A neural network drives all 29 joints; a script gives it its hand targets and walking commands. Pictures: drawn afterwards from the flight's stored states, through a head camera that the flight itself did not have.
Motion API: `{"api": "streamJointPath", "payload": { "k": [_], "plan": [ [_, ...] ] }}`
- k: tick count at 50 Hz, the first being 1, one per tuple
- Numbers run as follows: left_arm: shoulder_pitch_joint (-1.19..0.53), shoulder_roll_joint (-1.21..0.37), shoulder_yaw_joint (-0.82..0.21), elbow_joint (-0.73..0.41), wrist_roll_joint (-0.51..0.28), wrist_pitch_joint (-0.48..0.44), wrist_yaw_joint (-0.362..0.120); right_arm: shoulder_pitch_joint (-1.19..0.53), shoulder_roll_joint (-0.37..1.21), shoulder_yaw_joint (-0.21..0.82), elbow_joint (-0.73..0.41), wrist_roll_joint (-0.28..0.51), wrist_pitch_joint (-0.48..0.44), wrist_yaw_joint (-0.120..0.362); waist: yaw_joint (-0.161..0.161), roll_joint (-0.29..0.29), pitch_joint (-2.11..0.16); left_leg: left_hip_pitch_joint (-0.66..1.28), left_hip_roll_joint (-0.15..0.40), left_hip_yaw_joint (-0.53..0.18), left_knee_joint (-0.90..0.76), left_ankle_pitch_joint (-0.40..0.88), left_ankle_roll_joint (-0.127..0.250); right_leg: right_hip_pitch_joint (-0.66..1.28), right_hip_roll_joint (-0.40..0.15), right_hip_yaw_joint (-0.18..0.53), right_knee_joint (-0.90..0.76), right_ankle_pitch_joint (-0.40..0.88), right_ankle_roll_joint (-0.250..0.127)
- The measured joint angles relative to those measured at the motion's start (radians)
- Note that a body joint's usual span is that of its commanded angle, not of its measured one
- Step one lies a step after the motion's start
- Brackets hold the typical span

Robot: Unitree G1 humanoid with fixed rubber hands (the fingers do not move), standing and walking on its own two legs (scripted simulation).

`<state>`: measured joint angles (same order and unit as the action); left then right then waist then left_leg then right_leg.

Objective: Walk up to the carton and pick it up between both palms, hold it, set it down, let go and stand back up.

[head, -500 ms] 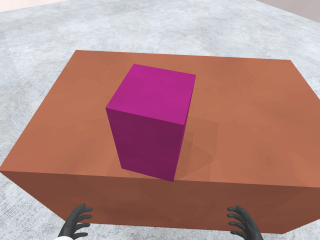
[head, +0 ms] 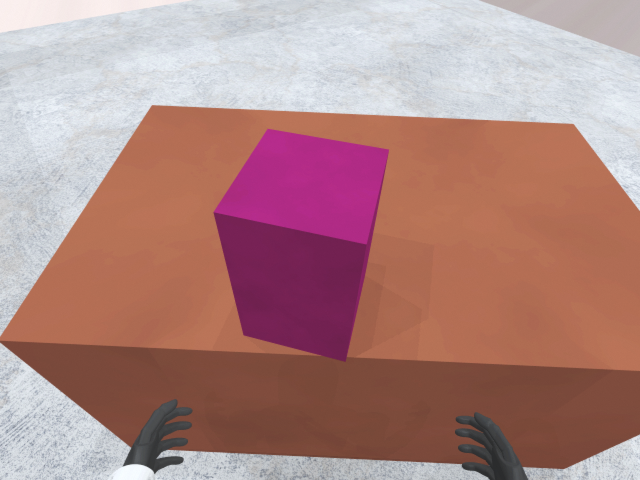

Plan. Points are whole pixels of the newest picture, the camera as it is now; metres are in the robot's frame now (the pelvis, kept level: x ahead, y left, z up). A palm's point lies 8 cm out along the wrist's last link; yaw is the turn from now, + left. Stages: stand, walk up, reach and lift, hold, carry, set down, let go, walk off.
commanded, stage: stand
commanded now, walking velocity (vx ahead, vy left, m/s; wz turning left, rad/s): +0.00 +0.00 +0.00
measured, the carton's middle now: (308, 251) +0.43 +0.03 +0.02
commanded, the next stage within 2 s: none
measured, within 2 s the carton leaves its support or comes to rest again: neither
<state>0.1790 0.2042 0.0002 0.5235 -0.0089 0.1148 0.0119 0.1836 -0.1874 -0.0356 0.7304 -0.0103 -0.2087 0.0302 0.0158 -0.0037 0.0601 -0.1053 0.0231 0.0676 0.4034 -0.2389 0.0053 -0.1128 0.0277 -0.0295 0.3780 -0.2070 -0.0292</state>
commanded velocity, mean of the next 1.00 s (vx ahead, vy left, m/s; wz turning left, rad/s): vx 0.00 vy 0.00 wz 0.00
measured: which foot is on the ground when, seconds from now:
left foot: down 0.00-1.00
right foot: down 0.00-1.00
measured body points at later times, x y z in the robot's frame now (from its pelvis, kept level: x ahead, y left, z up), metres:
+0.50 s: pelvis -0.03 +0.01 +0.00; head -0.05 +0.01 +0.45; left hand +0.03 +0.27 -0.12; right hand +0.05 -0.24 -0.13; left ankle -0.01 +0.11 -0.74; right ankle +0.00 -0.10 -0.74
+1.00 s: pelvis -0.04 +0.01 -0.01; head -0.06 +0.01 +0.44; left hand -0.03 +0.27 -0.14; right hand +0.01 -0.25 -0.14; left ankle -0.01 +0.11 -0.74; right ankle +0.00 -0.10 -0.74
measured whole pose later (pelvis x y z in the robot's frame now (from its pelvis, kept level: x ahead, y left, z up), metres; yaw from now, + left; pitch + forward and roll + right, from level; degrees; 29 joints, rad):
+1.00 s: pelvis -0.04 +0.01 -0.01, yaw +3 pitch -2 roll +0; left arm 0.45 0.25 0.00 0.81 0.01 -0.03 0.01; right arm 0.38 -0.26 -0.01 0.85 -0.01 -0.02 0.00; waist 0.01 0.01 -0.02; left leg -0.23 -0.02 0.02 0.48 -0.21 0.03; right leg -0.23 -0.01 -0.05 0.48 -0.21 -0.01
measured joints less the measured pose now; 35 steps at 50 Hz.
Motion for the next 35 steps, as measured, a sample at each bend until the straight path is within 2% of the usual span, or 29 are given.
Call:
{"api": "streamJointPath", "payload": {
  "k": [5,9,35],
  "plan": [
    [0.061,0.007,0.02,0.083,0.025,-0.11,-0.008,0.032,-0.038,0.002,0.016,0.0,0.12,-0.028,-0.006,0.015,-0.057,-0.041,-0.007,-0.015,0.042,-0.018,0.007,-0.034,-0.009,-0.014,0.039,-0.022,0.006],
    [0.119,0.027,0.037,0.123,0.03,-0.142,-0.01,0.075,-0.057,-0.004,0.035,0.0,0.156,-0.028,-0.004,0.021,-0.082,-0.048,-0.012,-0.023,0.055,-0.024,0.01,-0.037,-0.014,-0.021,0.051,-0.03,0.008],
    [0.232,0.043,0.008,0.229,0.024,-0.148,-0.002,0.17,-0.069,0.024,0.095,0.001,0.187,-0.02,-0.011,0.017,-0.062,-0.115,-0.043,-0.036,0.074,0.032,0.028,-0.106,-0.045,-0.025,0.091,0.01,0.026]
  ]
}}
